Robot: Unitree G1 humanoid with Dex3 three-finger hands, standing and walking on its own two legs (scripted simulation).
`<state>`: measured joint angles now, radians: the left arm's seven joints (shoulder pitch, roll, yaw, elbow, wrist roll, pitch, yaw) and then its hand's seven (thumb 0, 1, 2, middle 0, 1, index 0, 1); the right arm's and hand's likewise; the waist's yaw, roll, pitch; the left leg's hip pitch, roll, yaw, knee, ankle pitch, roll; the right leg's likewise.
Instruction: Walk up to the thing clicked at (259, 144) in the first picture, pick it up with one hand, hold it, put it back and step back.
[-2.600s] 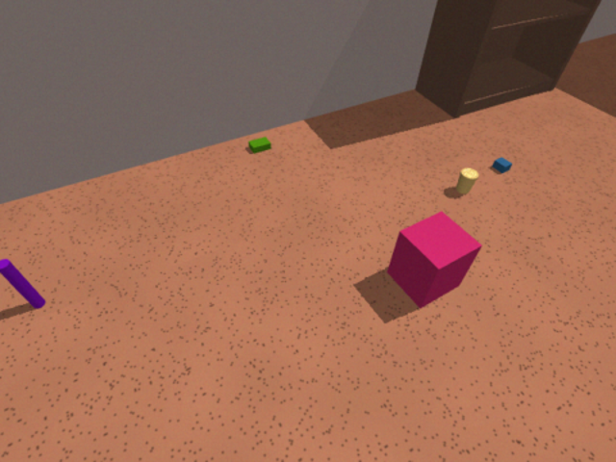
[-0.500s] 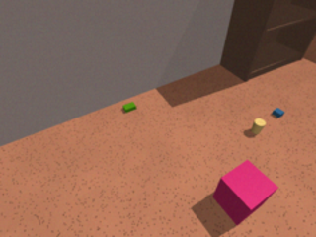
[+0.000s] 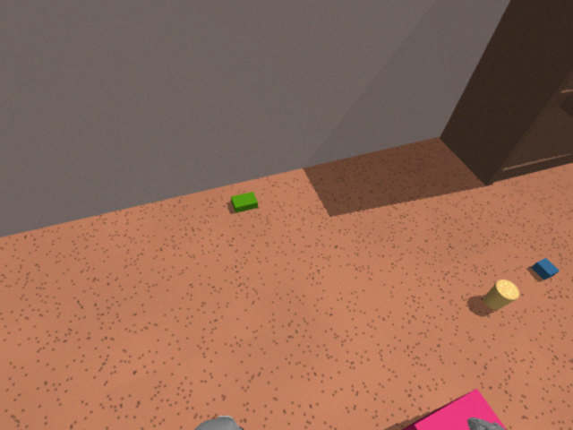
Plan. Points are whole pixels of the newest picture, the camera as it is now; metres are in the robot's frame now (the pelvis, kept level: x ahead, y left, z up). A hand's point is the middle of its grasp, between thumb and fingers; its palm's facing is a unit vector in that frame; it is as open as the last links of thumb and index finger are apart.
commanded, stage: walk up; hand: left
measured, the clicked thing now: (244, 202) +1.13 +0.22 -0.73
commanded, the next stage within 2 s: none
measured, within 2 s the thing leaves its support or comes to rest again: neither
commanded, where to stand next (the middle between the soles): +0.76 +0.00 m, yaw -2 degrees
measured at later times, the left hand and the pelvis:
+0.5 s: hand (160, 309) +0.32 +0.23 -0.11, palm faces -0.09 -0.91 -0.41, open 7.4 cm; pelvis +0.22 -0.04 +0.01, yaw -1 degrees
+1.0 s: hand (160, 275) +0.41 +0.26 -0.15, palm faces -0.01 -0.94 -0.35, open 7.4 cm; pelvis +0.39 -0.01 +0.01, yaw +1 degrees
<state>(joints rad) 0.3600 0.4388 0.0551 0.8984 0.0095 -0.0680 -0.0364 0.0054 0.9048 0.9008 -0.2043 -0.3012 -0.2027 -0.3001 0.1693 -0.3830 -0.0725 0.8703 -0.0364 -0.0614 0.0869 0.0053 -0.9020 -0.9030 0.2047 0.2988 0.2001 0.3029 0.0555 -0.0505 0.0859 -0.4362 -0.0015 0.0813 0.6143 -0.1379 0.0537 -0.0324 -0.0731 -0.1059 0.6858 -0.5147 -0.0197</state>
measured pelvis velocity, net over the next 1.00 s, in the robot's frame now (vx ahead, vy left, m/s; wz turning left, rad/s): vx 0.39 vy -0.01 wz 0.01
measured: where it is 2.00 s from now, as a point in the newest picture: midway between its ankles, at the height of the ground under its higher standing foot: (283, 302)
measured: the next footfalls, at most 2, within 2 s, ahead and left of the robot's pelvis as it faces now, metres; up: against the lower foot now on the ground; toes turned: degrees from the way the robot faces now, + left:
right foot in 0.44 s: +0.34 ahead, -0.16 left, +0.00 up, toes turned -6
left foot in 0.94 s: +0.52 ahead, +0.10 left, +0.00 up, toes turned +5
